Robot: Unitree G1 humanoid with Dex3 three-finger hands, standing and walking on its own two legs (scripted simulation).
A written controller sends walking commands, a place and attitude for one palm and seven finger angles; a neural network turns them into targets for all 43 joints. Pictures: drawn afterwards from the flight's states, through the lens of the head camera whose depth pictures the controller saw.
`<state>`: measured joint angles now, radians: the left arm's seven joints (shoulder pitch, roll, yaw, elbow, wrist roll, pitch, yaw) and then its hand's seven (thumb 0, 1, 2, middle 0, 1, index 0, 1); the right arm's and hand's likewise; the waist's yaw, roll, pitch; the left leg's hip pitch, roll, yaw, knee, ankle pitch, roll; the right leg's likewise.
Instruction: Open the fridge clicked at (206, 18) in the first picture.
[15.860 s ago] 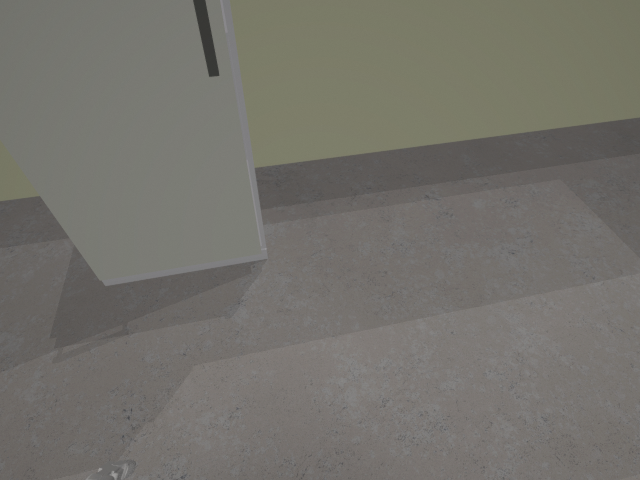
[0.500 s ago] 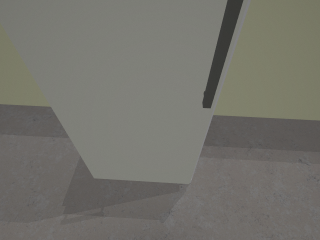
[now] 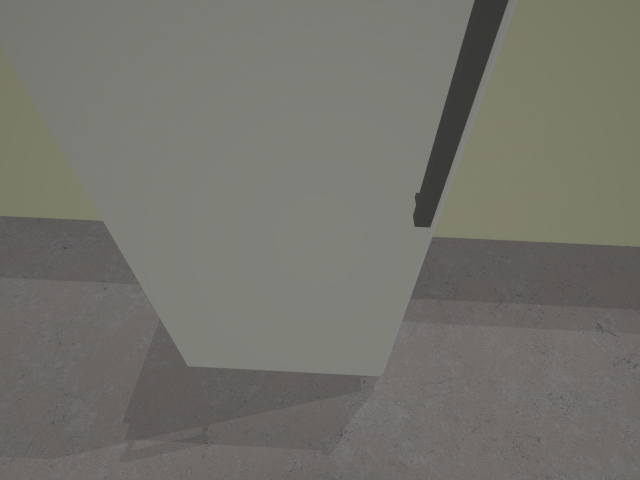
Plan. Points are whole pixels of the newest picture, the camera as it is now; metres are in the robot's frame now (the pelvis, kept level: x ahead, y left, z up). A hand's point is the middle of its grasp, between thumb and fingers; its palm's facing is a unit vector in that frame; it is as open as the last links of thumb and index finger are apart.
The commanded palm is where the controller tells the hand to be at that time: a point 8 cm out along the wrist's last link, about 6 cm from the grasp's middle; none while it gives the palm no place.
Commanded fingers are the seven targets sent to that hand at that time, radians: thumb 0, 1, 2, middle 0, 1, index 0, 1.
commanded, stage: look again from close up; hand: right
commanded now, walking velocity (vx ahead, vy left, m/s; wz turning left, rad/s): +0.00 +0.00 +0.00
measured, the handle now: (453, 101) +0.50 -0.13 +0.24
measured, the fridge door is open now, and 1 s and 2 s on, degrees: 0 0 0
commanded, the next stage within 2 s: raise the hand to about handle height in 0.72 s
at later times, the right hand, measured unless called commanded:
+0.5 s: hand out of the picture +0.05 -0.20 -0.17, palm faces -0.01 +0.96 -0.28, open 7.4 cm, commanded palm none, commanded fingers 0.00 -0.90 -0.90 0.20 0.30 0.20 0.30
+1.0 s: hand (506, 458) +0.17 -0.20 -0.01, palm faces +0.26 +0.96 -0.11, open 7.6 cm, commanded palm +0.10 -0.24 -0.04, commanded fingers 0.00 -0.67 -0.80 0.22 0.45 0.22 0.45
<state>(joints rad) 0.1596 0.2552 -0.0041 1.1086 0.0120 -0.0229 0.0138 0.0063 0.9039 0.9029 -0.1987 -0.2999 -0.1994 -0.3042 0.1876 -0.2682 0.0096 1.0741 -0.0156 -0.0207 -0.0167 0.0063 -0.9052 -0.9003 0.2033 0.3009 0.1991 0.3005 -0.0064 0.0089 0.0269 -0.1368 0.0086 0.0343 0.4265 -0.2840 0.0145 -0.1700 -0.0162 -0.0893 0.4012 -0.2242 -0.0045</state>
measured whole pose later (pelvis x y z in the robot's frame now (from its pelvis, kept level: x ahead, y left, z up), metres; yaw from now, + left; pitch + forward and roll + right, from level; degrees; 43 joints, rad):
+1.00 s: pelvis -0.02 +0.02 -0.01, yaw -3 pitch +1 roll -1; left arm 0.26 0.25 0.02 0.81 -0.01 -0.24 0.06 0.01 0.90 0.90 -0.20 -0.30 -0.20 -0.30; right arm 0.38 -0.19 -0.13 0.20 0.18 -0.24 0.04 0.02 -0.85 -0.88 0.21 0.34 0.20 0.34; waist 0.00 -0.02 -0.01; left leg -0.27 0.01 0.09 0.59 -0.34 0.04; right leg -0.32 -0.02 -0.03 0.55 -0.25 0.01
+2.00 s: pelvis -0.04 -0.01 -0.01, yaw -3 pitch -4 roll +1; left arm 0.20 0.26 -0.09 0.65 -0.05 -0.33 0.10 0.02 0.90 0.90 -0.20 -0.30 -0.20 -0.30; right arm 0.06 -0.39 -0.37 -0.03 0.34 0.05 0.39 0.00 0.28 -0.40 0.29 1.06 0.28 1.06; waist -0.07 -0.03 -0.01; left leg -0.15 0.01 0.09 0.51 -0.29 0.01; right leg -0.24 -0.01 -0.02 0.56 -0.25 -0.02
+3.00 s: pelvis -0.03 +0.01 +0.00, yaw -3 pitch -5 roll +0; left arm 0.18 0.28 -0.11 0.63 -0.09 -0.20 0.09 0.02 0.90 0.90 -0.20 -0.30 -0.20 -0.30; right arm -0.23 -0.53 -0.47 0.08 0.33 0.34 0.48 -0.01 0.50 -0.30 0.30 1.20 0.30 1.20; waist -0.08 -0.06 -0.01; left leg -0.09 0.00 0.09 0.42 -0.25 0.02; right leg -0.16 -0.02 -0.03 0.44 -0.20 0.00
